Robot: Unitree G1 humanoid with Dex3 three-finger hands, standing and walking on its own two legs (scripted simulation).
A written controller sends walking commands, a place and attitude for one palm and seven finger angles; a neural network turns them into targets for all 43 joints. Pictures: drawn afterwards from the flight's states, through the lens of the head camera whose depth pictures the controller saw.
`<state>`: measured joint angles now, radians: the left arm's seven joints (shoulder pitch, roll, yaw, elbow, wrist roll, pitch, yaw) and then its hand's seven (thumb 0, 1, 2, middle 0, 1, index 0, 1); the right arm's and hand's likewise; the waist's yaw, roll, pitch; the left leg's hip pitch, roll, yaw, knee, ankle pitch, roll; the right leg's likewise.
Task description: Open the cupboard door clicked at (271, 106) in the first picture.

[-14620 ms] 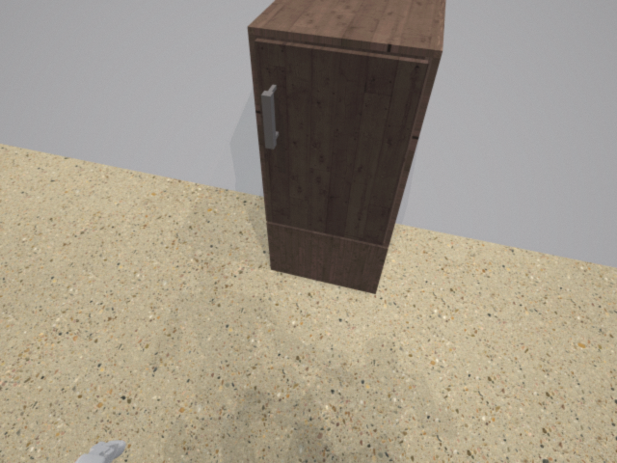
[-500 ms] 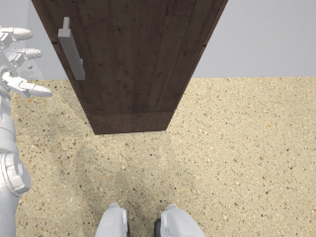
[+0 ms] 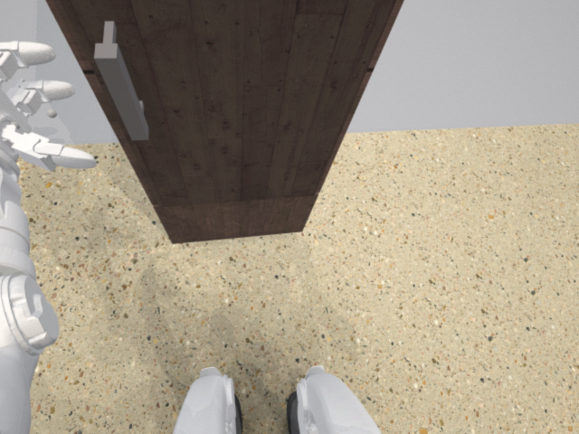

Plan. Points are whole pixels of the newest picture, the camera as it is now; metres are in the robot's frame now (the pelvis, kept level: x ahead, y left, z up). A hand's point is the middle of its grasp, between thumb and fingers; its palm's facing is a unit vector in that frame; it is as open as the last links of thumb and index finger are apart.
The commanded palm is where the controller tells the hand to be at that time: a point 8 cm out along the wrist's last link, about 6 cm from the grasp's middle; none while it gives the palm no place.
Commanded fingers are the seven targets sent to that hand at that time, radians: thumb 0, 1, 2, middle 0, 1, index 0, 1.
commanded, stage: move the hooked fingers beside the handle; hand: left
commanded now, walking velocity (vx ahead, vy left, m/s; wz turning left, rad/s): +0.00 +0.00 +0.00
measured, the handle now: (126, 86) +0.57 +0.19 +0.06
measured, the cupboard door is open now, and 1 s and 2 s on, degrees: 0 0 0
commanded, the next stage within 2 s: slide the fingers in behind the handle in 0.06 s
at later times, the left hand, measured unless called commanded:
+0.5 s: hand (77, 116) +0.51 +0.23 +0.06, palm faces +0.06 -1.00 +0.00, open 14.0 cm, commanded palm +0.49 +0.26 +0.06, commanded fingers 0.00 -0.50 0.30 -0.30 -1.20 -0.30 -1.20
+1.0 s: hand (115, 113) +0.52 +0.19 +0.06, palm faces +0.07 -1.00 -0.02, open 14.0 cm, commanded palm +0.49 +0.22 +0.06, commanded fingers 0.00 -0.50 0.30 -0.30 -1.20 -0.30 -1.20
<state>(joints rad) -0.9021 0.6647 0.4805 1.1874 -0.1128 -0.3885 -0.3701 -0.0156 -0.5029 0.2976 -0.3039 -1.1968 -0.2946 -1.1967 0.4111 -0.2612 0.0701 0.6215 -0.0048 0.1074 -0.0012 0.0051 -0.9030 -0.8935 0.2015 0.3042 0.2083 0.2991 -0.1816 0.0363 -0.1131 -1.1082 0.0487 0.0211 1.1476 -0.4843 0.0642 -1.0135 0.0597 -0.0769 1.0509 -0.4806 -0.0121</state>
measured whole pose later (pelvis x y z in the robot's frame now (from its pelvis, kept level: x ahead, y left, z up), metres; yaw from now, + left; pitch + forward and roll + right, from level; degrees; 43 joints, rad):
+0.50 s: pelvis +0.00 +0.00 +0.00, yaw +1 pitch +25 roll -5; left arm -0.91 0.59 0.44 1.18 -0.10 -0.41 -0.30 -0.02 -0.50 0.30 -0.30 -1.20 -0.30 -1.20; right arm 0.38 -0.27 0.06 0.62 -0.01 0.10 0.00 0.00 -0.90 -0.89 0.20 0.30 0.21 0.30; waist -0.19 0.03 -0.12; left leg -1.11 0.04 0.01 1.15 -0.49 0.06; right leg -1.01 0.06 -0.08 1.06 -0.49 -0.02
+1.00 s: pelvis +0.00 -0.01 +0.00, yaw +1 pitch +25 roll -4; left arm -0.92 0.52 0.40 1.18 -0.08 -0.44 -0.21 -0.02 -0.50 0.30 -0.30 -1.20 -0.30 -1.20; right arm 0.38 -0.26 0.04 0.63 -0.02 0.09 0.02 0.00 -0.90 -0.89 0.20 0.30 0.21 0.30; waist -0.18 0.04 -0.12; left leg -1.10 0.04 0.01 1.15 -0.49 0.04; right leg -1.02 0.06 -0.08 1.08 -0.50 -0.03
